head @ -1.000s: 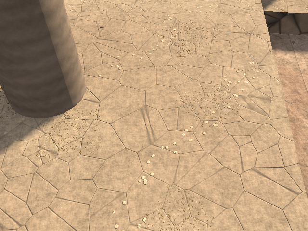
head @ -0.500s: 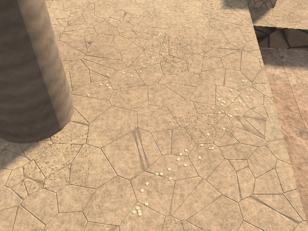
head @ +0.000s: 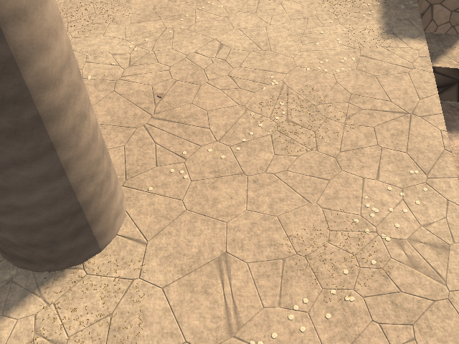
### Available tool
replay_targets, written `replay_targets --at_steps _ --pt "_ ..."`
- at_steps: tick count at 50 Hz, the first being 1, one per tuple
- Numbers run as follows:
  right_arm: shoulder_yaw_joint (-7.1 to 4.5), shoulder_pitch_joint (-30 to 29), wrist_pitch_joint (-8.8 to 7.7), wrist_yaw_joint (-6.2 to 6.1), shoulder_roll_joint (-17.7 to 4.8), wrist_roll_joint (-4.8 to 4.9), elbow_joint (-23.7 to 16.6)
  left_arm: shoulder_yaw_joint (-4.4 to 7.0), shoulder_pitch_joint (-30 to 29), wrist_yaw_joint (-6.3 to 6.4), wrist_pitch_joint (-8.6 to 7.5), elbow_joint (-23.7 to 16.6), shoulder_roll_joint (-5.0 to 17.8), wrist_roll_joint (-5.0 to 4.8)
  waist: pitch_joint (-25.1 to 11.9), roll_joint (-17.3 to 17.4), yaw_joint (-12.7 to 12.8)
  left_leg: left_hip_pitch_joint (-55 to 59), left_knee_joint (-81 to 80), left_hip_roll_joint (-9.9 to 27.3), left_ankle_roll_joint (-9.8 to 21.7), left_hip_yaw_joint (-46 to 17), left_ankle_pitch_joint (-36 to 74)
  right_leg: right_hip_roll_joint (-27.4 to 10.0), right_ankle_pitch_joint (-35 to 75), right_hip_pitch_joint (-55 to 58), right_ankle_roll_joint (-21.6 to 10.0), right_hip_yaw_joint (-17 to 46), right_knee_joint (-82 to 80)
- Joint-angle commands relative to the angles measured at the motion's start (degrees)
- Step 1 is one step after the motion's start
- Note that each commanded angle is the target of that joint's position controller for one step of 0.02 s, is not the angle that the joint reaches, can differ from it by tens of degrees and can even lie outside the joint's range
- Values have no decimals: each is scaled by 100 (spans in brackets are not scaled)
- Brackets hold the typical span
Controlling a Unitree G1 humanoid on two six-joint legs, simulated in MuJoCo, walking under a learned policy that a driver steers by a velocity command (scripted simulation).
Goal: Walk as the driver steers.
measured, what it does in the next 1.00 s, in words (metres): walks ahead: left foot, then right foot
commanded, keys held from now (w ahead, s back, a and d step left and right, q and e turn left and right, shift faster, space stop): w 1.00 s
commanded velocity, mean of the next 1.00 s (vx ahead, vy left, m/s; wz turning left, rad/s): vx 0.50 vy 0.00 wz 0.00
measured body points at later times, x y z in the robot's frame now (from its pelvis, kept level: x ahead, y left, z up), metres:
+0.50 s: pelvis +0.28 +0.08 +0.00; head +0.30 +0.09 +0.45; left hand +0.38 +0.34 -0.13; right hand +0.32 -0.19 -0.13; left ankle +0.29 +0.16 -0.75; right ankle +0.31 -0.09 -0.66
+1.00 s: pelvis +0.55 -0.01 -0.01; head +0.58 -0.02 +0.44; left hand +0.64 +0.26 -0.13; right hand +0.61 -0.27 -0.15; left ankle +0.50 +0.15 -0.65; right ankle +0.60 -0.09 -0.75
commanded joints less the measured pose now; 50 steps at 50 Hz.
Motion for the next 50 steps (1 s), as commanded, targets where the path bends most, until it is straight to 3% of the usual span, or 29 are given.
replay_targets --at_steps 1,6,9,11,12,13,14,15,16,17,18,19,22,24,25,29,32,37,39,40,41,42,43,44,45,46,47,48,50 --pt "-30 -105 -25 15 -173 -20 -284 136 -154 108 -55 -352 829 -39 388 -442 -169 -41 -1067 56 -85 23 923 -1579 836 -394 -840 1042 -887" --pt "10 -1067 -69 118 -216 78 -563 162 364 146 21 -172 976 -125 534 -540 179 242 -2434 -250 -113 253 1117 -1637 648 281 -655 869 -734" --pt "24 -1380 -129 239 -279 107 -756 197 502 177 110 -62 1018 -138 646 -577 190 181 -2828 -303 45 220 652 -1917 748 875 -597 949 -412" --pt "-29 -1064 -158 311 -473 61 -760 251 387 189 167 -78 1134 -99 426 -692 -41 796 -3025 -469 201 328 291 -1947 1533 1048 -478 909 26" --pt "-119 -564 -157 306 -629 40 -636 258 259 190 193 -115 1158 -80 112 -752 -330 1573 -3059 -677 304 508 120 -1804 2543 974 -378 785 588" --pt "-268 513 -152 265 -894 51 -320 207 158 184 218 -176 1026 -24 -487 -680 -798 2942 -3047 -754 479 534 135 -1477 3073 564 -226 558 1732" --pt "-399 1699 -125 201 -1401 -15 -96 96 165 183 197 -372 786 93 -1429 125 -1154 4779 -2992 375 884 -803 266 -1052 1575 -697 -4 234 3739" --pt "-446 1864 -89 247 -1694 -80 17 -124 849 99 40 -365 -23 0 -1990 1792 -705 6413 -3847 1456 1726 -3454 -804 -55 -2143 -2962 291 400 5520" --pt "-288 1709 -96 242 -1071 -75 -61 27 546 69 -104 -297 680 -159 -1739 1079 -851 6171 -4194 1296 1495 -3654 -1196 -400 -2359 -3516 173 1109 6203" --pt "-199 1294 -123 246 -775 -35 -152 97 144 44 -165 -443 959 -268 -1079 693 -732 5442 -4226 1225 1258 -2798 -669 -695 -1892 -3707 86 993 6303" --pt "-143 768 -130 265 -674 -21 -277 102 -156 87 -153 -511 958 -223 -689 73 -545 4571 -4356 1025 1159 -2110 83 -1000 -1337 -3416 125 853 6077" --pt "-115 492 -139 292 -588 -34 -316 133 -291 118 -104 -548 898 -120 -397 -88 -381 3899 -4544 814 1126 -1642 484 -1177 -1011 -3173 173 821 5760" --pt "-60 535 -175 329 -456 -55 -150 113 -23 135 123 -539 522 -81 -174 110 -66 3150 -4959 473 1143 -898 891 -1364 -667 -2674 276 751 5296" --pt "-55 795 -153 277 -529 -90 -18 127 -314 126 169 -705 555 -54 32 66 -68 3117 -5116 476 1190 -694 949 -1434 -312 -3133 332 744 5141" --pt "-68 903 -129 219 -614 -126 16 129 -520 132 167 -760 566 -47 150 83 -140 3180 -5203 450 1187 -594 756 -1472 -60 -3433 370 754 4921" --pt "-87 1288 -77 96 -704 -53 154 140 -1340 124 110 -1073 520 -24 323 36 -353 3406 -5304 334 1042 -300 768 -1374 1007 -3664 498 641 3472" --pt "-95 1540 -53 75 -717 -47 277 115 -1886 50 57 -1208 439 -56 443 119 -534 3560 -5280 255 924 -17 716 -1170 1521 -3409 489 425 2572" --pt "-132 1797 27 74 -759 8 513 134 -2343 -106 6 -1471 539 -118 681 217 -553 4241 -4868 647 841 -99 839 -1038 894 -3321 254 447 2011" --pt "-153 1609 47 31 -803 58 519 178 -2051 -147 -36 -1472 613 -158 488 373 -288 4385 -4436 728 726 -77 1618 -872 438 -2695 64 325 1704" --pt "-158 1463 65 16 -852 51 500 263 -1596 -140 -50 -1354 773 -151 212 396 -6 4304 -3887 640 636 40 2565 -652 384 -1919 -48 124 1627" --pt "-115 1379 91 8 -750 14 477 423 -599 -107 -52 -1023 1047 -144 -321 240 448 3951 -2747 329 483 290 3178 -441 452 -619 -216 -18 1579" --pt "-10 1441 73 6 -562 -78 334 576 521 -34 -36 -767 1579 -91 -1170 -518 778 2710 -817 -55 252 583 1804 -1471 337 1182 -625 1222 1595" --pt "233 2354 -93 103 344 -62 334 628 777 -63 -3 -712 2032 -62 -1986 -2090 247 498 1195 -1190 -77 312 -2382 -2742 -390 3113 -1611 4039 973" --pt "72 2077 -214 107 -391 114 410 482 542 -45 -13 -783 1476 -125 -1921 -1619 360 -139 1971 -1013 16 -483 -2609 -2793 -1170 2805 -1482 4825 234" --pt "-44 1344 -267 97 -797 237 182 390 13 -10 -36 -878 1154 -145 -984 -1205 295 -489 2082 -664 132 -358 -2124 -2567 -1022 1994 -1108 3845 213" --pt "-47 961 -255 50 -771 199 97 307 -503 -1 -33 -962 947 -106 -598 -695 112 -232 1807 -331 158 -205 -1526 -2347 -435 1098 -907 3026 113" --pt "-84 863 -196 11 -699 95 105 247 -798 -27 -45 -993 772 -38 -316 -592 -80 94 1469 -146 141 -172 -1200 -2124 42 358 -823 2492 -36" --pt "-99 1014 -103 8 -586 65 143 205 -907 -46 -64 -958 646 18 -223 -732 -286 493 1214 13 137 -228 -982 -1917 161 -98 -750 2107 -217" --pt "-89 1075 26 17 -373 108 149 213 -722 -54 -67 -835 625 12 -86 -739 -341 708 834 51 88 -126 -838 -1738 480 -374 -792 1615 -497"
